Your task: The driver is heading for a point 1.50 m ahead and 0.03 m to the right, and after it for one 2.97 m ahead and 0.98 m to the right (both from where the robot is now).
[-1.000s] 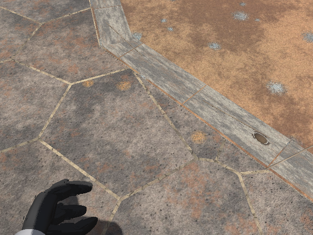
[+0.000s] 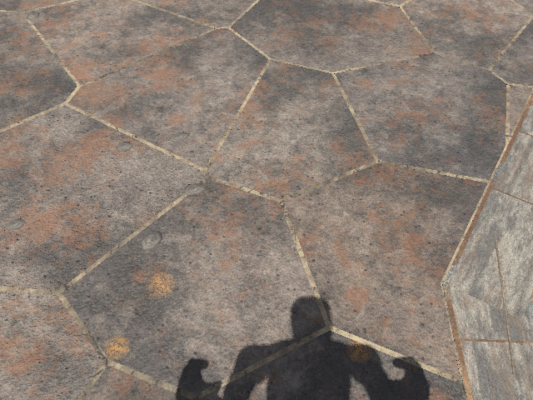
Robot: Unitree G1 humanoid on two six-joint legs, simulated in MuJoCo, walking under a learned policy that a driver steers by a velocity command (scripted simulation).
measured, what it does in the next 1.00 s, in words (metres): walks ahead: left foot, then right foot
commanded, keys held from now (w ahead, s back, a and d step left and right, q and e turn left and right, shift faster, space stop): w+q+shift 0.26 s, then w+shift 0.10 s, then w+e+shift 0.64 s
